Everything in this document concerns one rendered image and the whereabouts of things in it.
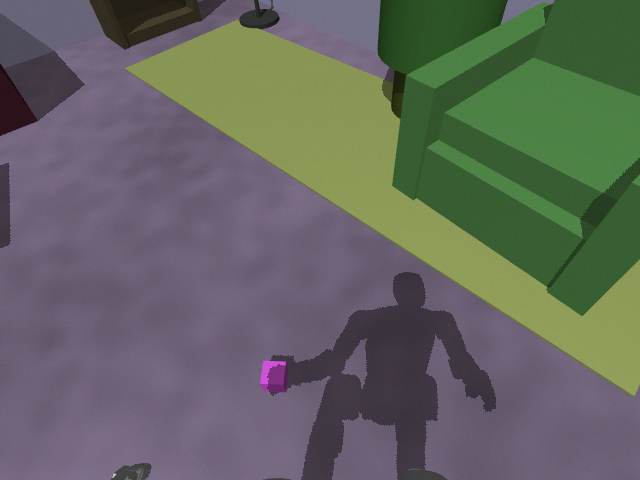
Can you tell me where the bookshelf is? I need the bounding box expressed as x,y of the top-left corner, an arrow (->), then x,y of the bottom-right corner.
89,0 -> 202,50

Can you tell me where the floor lamp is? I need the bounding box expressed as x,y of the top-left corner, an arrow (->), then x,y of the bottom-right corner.
239,0 -> 279,29

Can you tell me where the left robot hand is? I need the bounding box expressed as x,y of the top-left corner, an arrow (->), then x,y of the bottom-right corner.
111,463 -> 151,480

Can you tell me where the potted plant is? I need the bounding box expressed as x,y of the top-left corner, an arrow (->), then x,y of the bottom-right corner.
378,0 -> 508,119

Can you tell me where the armchair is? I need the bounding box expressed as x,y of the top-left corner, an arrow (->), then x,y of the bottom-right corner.
392,0 -> 640,316

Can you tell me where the cube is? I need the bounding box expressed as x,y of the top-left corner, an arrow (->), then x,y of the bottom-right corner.
260,361 -> 289,392

